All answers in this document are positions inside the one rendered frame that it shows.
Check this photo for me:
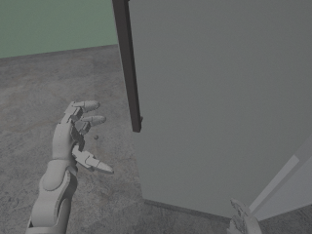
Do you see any left robot forearm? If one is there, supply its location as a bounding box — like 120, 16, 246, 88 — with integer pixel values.
24, 159, 78, 234

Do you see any robot left hand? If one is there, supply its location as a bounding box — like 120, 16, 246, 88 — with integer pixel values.
52, 100, 114, 175

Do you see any fridge door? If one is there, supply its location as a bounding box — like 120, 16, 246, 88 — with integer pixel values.
110, 0, 312, 218

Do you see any robot right hand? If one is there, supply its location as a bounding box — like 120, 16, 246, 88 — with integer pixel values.
226, 198, 263, 234

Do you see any handle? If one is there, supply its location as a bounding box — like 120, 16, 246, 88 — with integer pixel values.
112, 0, 143, 133

